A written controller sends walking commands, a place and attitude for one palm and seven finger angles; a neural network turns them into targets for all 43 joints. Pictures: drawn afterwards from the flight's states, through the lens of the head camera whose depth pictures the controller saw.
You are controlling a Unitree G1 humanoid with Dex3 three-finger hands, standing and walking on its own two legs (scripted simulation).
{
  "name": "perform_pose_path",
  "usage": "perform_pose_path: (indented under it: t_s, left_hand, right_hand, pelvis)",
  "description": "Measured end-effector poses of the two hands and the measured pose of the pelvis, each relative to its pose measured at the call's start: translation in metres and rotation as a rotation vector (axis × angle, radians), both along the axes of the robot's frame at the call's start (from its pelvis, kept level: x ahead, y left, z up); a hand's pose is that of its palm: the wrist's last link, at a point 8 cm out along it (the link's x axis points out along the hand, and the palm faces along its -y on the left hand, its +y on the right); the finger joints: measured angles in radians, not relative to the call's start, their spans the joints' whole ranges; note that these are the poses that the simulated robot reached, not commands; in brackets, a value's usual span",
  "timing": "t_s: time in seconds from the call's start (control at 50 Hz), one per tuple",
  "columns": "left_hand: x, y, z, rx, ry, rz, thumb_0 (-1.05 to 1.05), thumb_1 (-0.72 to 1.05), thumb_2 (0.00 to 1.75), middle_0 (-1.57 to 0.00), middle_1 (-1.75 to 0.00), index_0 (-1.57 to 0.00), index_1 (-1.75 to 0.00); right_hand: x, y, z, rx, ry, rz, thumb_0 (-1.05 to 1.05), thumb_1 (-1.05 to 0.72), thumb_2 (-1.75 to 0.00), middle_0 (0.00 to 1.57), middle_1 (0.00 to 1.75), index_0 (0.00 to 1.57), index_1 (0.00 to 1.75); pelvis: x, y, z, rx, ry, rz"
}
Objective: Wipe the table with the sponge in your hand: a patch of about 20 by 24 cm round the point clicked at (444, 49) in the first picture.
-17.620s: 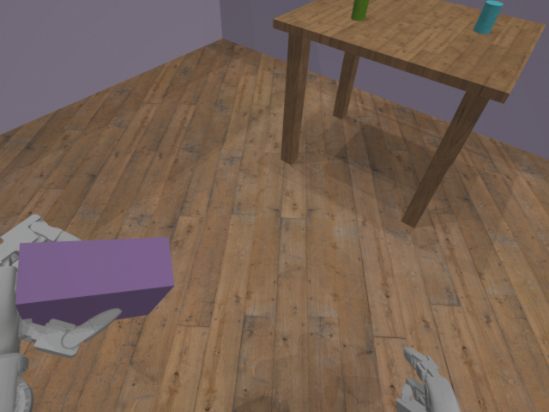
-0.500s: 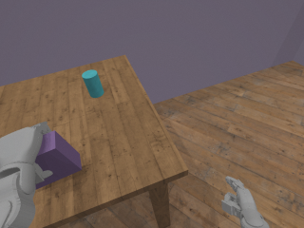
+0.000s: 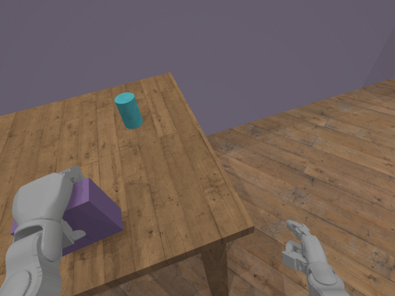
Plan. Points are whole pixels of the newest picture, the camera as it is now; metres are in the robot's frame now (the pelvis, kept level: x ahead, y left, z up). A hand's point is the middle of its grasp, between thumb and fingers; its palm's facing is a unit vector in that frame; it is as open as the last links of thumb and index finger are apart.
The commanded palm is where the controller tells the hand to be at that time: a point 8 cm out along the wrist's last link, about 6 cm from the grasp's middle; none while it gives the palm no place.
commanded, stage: move the sponge above the wiping area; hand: left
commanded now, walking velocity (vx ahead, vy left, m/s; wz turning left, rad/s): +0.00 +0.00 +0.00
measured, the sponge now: (80, 224) +0.21 +0.29 +0.05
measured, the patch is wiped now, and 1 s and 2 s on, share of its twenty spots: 0.00 0.00 0.00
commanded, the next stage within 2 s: lower the sponge onto the table in 1.40 s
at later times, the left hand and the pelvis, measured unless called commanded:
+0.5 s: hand (69, 219) +0.20 +0.28 +0.10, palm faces +0.01 -0.13 -0.99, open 9.8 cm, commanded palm +0.17 +0.28 +0.17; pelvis -0.01 -0.01 +0.00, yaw +0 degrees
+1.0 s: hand (68, 230) +0.18 +0.28 +0.09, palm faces -0.02 -0.12 -0.99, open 9.8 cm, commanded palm +0.16 +0.28 +0.17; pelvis -0.01 -0.01 +0.00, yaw +1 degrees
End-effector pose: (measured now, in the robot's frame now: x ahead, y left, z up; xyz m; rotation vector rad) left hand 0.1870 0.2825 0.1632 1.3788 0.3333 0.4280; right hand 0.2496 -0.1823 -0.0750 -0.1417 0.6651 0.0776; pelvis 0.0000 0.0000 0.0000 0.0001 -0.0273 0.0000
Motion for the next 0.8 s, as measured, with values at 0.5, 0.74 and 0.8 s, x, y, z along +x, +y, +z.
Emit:
perform_pose_path:
  t_s: [0.5,0.74,0.8]
  left_hand:
    - [-0.008,-0.005,-0.013,0.005,0.088,-0.022,0.0,-0.46,1.01,-0.77,-1.36,-0.77,-1.36]
    - [-0.018,0.002,0.005,0.054,0.023,0.014,0.0,-0.46,1.01,-0.77,-1.36,-0.77,-1.36]
    - [-0.027,0.014,-0.005,0.032,0.073,0.078,0.0,-0.46,1.01,-0.77,-1.36,-0.77,-1.36]
  right_hand:
    - [-0.008,-0.019,-0.002,-0.054,0.018,-0.007,0.02,-0.91,-0.9,0.2,0.3,0.2,0.3]
    - [-0.015,-0.03,-0.006,-0.031,0.04,-0.024,0.02,-0.91,-0.9,0.2,0.3,0.2,0.3]
    - [-0.016,-0.034,-0.006,-0.044,0.043,-0.028,0.02,-0.91,-0.9,0.2,0.3,0.2,0.3]
  pelvis:
    - [-0.005,-0.007,0.0,0.001,-0.014,0.006]
    - [-0.002,-0.012,-0.001,0.002,-0.013,-0.011]
    - [-0.003,-0.014,-0.001,0.002,-0.011,-0.004]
